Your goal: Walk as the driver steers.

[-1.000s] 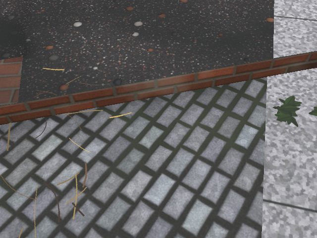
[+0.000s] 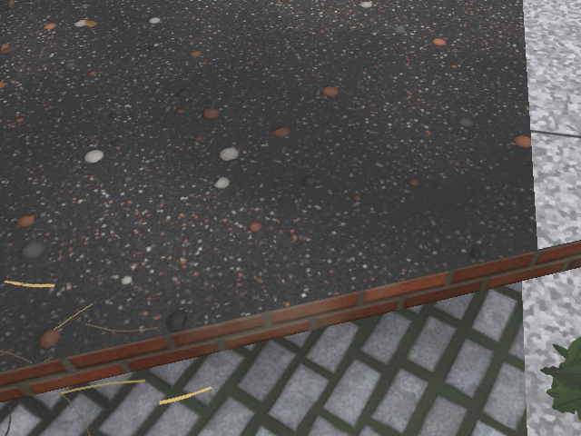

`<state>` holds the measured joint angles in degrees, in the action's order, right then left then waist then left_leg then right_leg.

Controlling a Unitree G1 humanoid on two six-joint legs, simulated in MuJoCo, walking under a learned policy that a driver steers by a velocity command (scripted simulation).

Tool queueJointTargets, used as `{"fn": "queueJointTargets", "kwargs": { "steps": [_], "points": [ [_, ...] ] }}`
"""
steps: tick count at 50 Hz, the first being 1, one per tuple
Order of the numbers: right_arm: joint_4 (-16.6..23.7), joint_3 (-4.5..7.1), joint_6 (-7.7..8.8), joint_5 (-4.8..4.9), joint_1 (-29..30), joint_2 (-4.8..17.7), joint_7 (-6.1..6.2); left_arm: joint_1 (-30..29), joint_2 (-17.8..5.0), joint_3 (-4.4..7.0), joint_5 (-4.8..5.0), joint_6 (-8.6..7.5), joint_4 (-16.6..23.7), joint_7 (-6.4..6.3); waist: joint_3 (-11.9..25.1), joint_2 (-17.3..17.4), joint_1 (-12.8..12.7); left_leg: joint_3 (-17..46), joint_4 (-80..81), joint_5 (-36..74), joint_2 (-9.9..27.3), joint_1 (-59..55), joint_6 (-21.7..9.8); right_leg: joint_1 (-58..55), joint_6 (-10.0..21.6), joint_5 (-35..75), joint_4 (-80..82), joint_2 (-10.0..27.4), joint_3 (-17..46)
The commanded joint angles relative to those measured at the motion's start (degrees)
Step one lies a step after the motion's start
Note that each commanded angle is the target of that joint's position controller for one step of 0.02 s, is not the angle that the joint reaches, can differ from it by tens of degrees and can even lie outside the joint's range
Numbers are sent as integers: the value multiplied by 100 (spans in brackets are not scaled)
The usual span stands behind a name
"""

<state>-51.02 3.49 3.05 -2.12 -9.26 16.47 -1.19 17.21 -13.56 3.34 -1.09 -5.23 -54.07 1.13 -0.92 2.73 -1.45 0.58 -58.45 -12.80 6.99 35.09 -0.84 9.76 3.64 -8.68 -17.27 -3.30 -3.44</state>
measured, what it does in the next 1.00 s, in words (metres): walks ahead: left foot, then right foot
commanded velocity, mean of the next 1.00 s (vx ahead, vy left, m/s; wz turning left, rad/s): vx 0.50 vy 0.00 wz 0.12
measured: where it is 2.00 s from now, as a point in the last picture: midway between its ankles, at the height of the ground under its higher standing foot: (225, 209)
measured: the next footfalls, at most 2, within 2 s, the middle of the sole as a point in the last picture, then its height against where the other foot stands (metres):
left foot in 0.26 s outside the picture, level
right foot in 0.76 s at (351, 405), level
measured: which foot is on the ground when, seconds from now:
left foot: up 0.00-0.24, down 0.26-0.76, up 0.78-1.00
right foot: down 0.00-0.26, up 0.28-0.74, down 0.76-1.00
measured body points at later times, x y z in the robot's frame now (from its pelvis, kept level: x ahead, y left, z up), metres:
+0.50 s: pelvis +0.27 +0.05 +0.00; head +0.29 +0.07 +0.45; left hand +0.34 +0.31 -0.15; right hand +0.28 -0.22 -0.13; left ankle +0.25 +0.12 -0.75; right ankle +0.29 -0.10 -0.68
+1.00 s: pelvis +0.51 +0.01 +0.00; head +0.53 -0.01 +0.45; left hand +0.50 +0.27 -0.14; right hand +0.62 -0.24 -0.15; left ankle +0.48 +0.14 -0.61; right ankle +0.53 -0.06 -0.75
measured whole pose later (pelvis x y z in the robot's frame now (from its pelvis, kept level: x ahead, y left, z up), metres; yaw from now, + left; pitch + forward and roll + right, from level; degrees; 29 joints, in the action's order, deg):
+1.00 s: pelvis +0.51 +0.01 +0.00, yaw +10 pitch +0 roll +0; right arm -54.4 4.0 0.6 -1.9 -14.1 13.4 -1.2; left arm 17.6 -12.3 2.5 -1.6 -5.3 -57.0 -0.7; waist -1.5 2.2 0.4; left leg 0.0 -80.3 -13.5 3.5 36.5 -3.3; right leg 9.5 4.1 -12.0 -21.6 -0.4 -11.2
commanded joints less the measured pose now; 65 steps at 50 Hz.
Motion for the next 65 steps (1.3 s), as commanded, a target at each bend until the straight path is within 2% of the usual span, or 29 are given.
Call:
{"fn": "queueJointTargets", "kwargs": {
  "steps": [1, 5, 9, 11, 13, 14, 15, 16, 17, 19, 25, 33, 36, 38, 39, 40, 41, 42, 43, 45, 50, 51, 54, 57, 61, 62, 63, 64, 65],
  "points": [
    [238, -42, -136, -73, -163, 93, -135, 54, -751, 124, -7, -74, 132, -16, -144, -683, 262, -202, 749, 756, 42, -218, 122, 287, 760, 1389, 1021, 1259, 714],
    [486, -112, -98, 57, 703, 130, -128, 347, -831, 128, 8, -36, -18, -12, -241, -663, -33, -366, 1973, 1239, -126, -397, 72, -245, 695, 1017, 1117, 1316, 668],
    [677, -82, -32, 47, 985, 285, -87, 598, -893, 140, -36, 8, -224, -89, -349, -698, -77, -333, 2535, 740, -228, -374, -153, -1119, 639, 1545, 796, 1653, 787],
    [612, -40, 30, 33, 641, 350, -50, 533, -946, 149, -51, 40, -272, -127, -230, -715, 91, -429, 2812, 254, -418, -866, -324, -1332, 555, 2340, 276, 1696, 745],
    [84, 77, 161, -63, -937, 544, 59, 482, -780, 72, -42, 55, -280, -124, 585, -325, 711, -356, 3358, 364, -512, -2989, -614, -747, 347, 3103, -1623, 1226, 321],
    [-55, 226, 209, -187, -1817, 1133, 131, 580, -413, -53, 114, 25, -21, -93, 1297, 644, 897, 1543, 3667, -225, 907, -4623, -1082, 841, 103, 1347, -3489, 644, -101],
    [-165, 332, 150, -64, -1899, 1480, 98, 871, -407, -29, 93, 22, -50, -98, 1448, 1489, 707, 3512, 4372, -124, 1748, -5172, -1512, 2242, 82, -2221, -4672, -171, 139],
    [-80, 229, 97, 80, -1361, 1025, 73, 488, -798, 79, -20, 80, -118, -119, 819, 463, 523, 2937, 4370, -616, 1448, -4570, -1342, 2545, 194, -1929, -5033, 283, 692],
    [21, 130, 99, 119, -873, 648, 47, 270, -691, 59, -12, 67, -83, -64, 297, 170, 360, 2293, 4543, -531, 1229, -3852, -1232, 2508, 205, -1402, -4912, 514, 667],
    [-19, 21, 159, 136, -575, 299, 51, 100, -500, 16, -74, 133, -118, -13, -104, 128, 140, 1378, 4889, 324, 782, -3098, -962, 2153, 98, -854, -4442, 795, 576],
    [-430, -6, 295, 195, -1141, 392, 98, -558, -366, -40, -141, 262, 13, 84, -206, 112, 97, 443, 5138, 1815, 495, -3131, -1020, 2455, -262, -64, -3803, 966, 250],
    [-748, -54, 237, 109, -1623, 385, 131, -1916, -258, -170, -48, 200, 502, 39, -420, 179, 378, 136, 4777, 3047, 341, -3416, -909, 2003, -262, 629, -1716, 613, -95],
    [-681, -17, 200, 93, -1317, 473, 159, -1353, -420, -117, -32, 112, 405, -62, -104, 307, 68, 336, 4000, 4055, 448, -3600, -829, 1257, -71, 116, -1503, 437, -23],
    [-623, -40, 200, 155, -1155, 366, 161, 241, -679, 18, -162, -8, -68, -182, 624, -134, -583, 166, 2241, 3839, 32, -2978, -672, -692, 111, 404, -832, 452, 45],
    [-413, -115, 215, 200, -1243, 99, 158, 1109, -1265, 157, -298, -48, -158, -264, 1298, -947, -755, -91, 548, 1584, -429, -1932, -521, -1938, 289, 419, -603, 1914, 1538],
    [-424, -160, 136, 324, -2080, -334, 182, 889, -1809, 299, -215, 56, -121, -211, 1604, -2133, -253, -169, -783, -1914, -1185, -453, -422, -2472, 861, 52, 119, 3047, 3506],
    [-550, -21, 5, 133, -1772, 210, 214, 300, -1266, 225, -66, 142, 66, -170, 1067, -1022, -135, 279, -1326, -1597, -693, -306, -485, -1680, 784, -1408, 251, 2732, 3268],
    [-495, 18, -11, 83, -1427, 197, 143, -279, -725, 79, -17, 143, 212, -150, 311, -703, 2, 297, -1298, -1049, -491, -172, -490, -872, 631, -2100, 547, 2449, 2613],
    [-414, 8, -26, 88, -1242, 43, 102, -469, -518, 26, -33, 136, 240, -147, 13, -755, 89, 177, -1418, -720, -364, -117, -445, -486, 503, -1930, 780, 2244, 2163],
    [-385, 19, -125, -1, -1167, -135, 4, -297, -298, -38, -31, 50, 109, -216, -127, -820, 209, 78, -1783, -278, -233, -96, -328, -160, 312, -1080, 872, 1921, 1308],
    [-38, 56, -316, 9, -497, -384, -19, 434, -293, -22, -74, -119, -216, -186, -254, -602, 226, 22, -2949, 208, -190, 1205, -186, -157, 372, -444, 710, 1951, 430],
    [17, 32, -383, 27, -334, -549, 62, 834, -205, -30, -124, -129, -318, -181, -192, -870, 67, -205, -4212, -122, -375, 1755, -216, -346, 563, -626, 676, 2092, 536],
    [510, -46, -421, 59, 436, -712, 233, 1204, -82, -105, -157, -143, -479, -178, -597, -550, 86, 110, -5268, -586, -350, 3425, -341, -533, 579, -1456, 779, 2283, 548],
    [1319, -254, -399, 71, 1504, -1001, 402, 1663, -190, -163, -211, -225, -708, -137, -848, -511, 41, 248, -6682, -1463, -449, 5255, -656, -1287, 446, -833, 901, 2610, 442],
    [2104, -493, -377, 69, 2186, -1061, 279, 1644, -113, -295, -104, -181, -878, -221, -907, -258, 246, -432, -4601, -1403, -445, 4471, -723, -548, 105, -443, 1353, 1828, -561],
    [2134, -532, -413, 55, 1886, -1003, 136, 1460, -265, -279, -18, -126, -789, -335, -693, -335, 444, -712, -3536, -1117, -214, 3447, -731, -232, 273, 516, 1698, 1796, -919],
    [2098, -547, -458, 45, 1815, -1009, 60, 1428, -311, -274, 53, -77, -763, -391, -451, -346, 350, -1053, -2967, -996, -296, 2686, -763, -264, 386, 1467, 1841, 1692, -1154],
    [1998, -529, -462, 91, 1505, -979, 27, 1241, -307, -317, 179, -67, -587, -405, -244, -327, 441, -1511, -2197, -1119, -460, 1619, -928, -290, 418, 4267, 1555, 1706, -1506],
    [1907, -490, -447, 127, 1213, -798, 37, 1326, -598, -260, 306, -60, -456, -438, 209, -425, 637, -1951, -1727, -1080, -928, 472, -980, -385, 422, 7583, 802, 1850, -1505]
  ]
}}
